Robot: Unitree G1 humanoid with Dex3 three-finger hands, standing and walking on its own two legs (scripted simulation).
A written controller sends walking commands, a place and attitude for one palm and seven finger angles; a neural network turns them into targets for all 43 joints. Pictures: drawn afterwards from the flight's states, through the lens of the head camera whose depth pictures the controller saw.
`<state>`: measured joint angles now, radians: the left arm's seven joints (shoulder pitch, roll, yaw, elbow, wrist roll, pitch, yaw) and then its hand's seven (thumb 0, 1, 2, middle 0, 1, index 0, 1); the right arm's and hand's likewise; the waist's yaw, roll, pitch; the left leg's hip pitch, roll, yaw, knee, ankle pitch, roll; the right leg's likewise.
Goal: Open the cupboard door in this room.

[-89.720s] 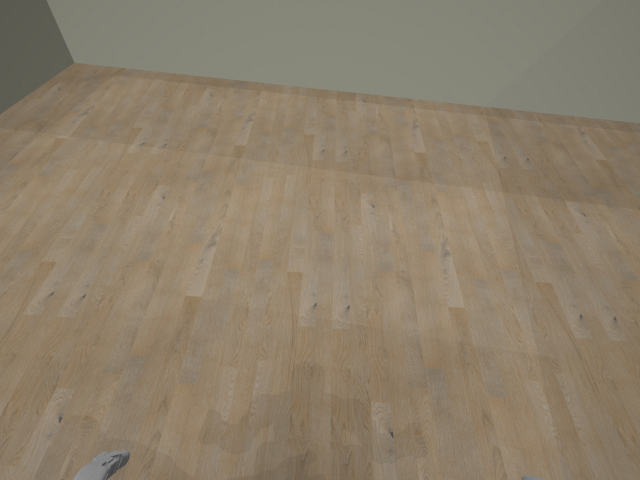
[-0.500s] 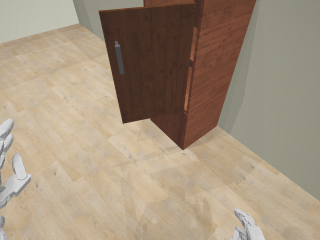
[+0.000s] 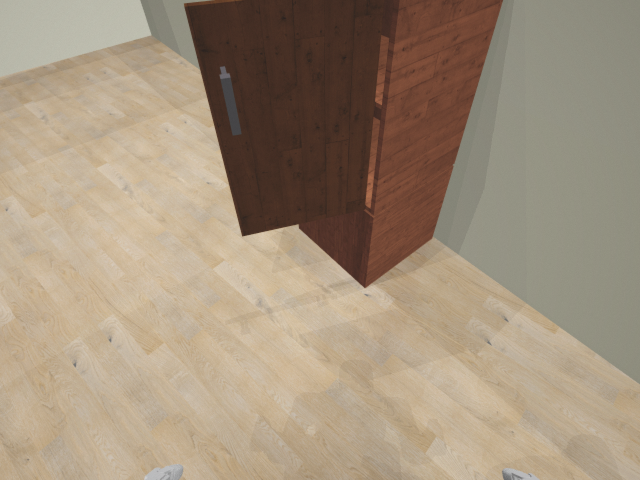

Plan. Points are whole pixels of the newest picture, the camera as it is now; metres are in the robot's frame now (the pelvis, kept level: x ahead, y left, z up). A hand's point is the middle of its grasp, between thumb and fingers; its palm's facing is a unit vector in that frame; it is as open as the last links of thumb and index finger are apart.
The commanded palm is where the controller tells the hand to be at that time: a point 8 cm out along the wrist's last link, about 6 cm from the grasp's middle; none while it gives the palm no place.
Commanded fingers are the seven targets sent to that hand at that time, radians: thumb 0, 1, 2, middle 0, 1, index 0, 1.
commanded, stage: let the arm hang, fingers relaxed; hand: left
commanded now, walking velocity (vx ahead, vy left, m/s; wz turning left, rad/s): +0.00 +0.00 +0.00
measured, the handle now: (229, 101) +0.78 +0.20 +0.08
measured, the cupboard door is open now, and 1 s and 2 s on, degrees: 67 67 67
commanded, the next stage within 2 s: stand and wait in 0.84 s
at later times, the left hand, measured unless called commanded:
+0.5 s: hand out of the picture +0.01 +0.20 -0.15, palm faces +0.00 -0.95 -0.32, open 7.4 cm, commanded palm none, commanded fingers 0.00 0.90 0.90 -0.20 -0.30 -0.20 -0.30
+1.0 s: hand out of the picture +0.07 +0.17 -0.15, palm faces +0.00 -0.97 -0.26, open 7.4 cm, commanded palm none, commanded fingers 0.00 0.90 0.90 -0.20 -0.30 -0.20 -0.30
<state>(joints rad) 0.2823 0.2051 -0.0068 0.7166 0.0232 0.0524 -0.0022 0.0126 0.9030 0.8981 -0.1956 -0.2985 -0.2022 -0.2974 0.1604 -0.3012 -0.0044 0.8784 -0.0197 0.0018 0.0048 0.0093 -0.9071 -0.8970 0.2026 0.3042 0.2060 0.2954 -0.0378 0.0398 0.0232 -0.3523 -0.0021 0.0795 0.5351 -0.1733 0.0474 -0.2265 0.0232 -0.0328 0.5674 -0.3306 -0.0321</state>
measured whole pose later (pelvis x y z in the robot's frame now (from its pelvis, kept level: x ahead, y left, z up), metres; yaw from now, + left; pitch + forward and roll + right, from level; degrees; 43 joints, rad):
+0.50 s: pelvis +0.01 -0.02 +0.01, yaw +0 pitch -2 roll +0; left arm 0.26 0.22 0.01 1.15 0.00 -0.01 0.03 0.01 0.91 0.90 -0.20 -0.30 -0.20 -0.30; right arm 0.23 -0.22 -0.01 1.13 -0.01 0.03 -0.02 0.01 -0.91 -0.90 0.20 0.30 0.21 0.30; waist -0.02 0.07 0.05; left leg -0.23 0.01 0.07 0.39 -0.12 0.02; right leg -0.10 0.05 -0.03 0.39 -0.26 -0.05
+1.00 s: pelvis +0.03 -0.03 +0.01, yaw -1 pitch -2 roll +0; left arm 0.21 0.19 0.01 1.14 0.00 -0.02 0.03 0.00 0.90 0.90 -0.20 -0.30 -0.21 -0.30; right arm 0.20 -0.23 -0.01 1.14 -0.02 0.01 -0.03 0.00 -0.91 -0.90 0.20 0.30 0.20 0.30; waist -0.02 0.03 0.05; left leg -0.19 0.03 0.07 0.36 -0.14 0.00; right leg -0.04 0.06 -0.03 0.33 -0.26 -0.07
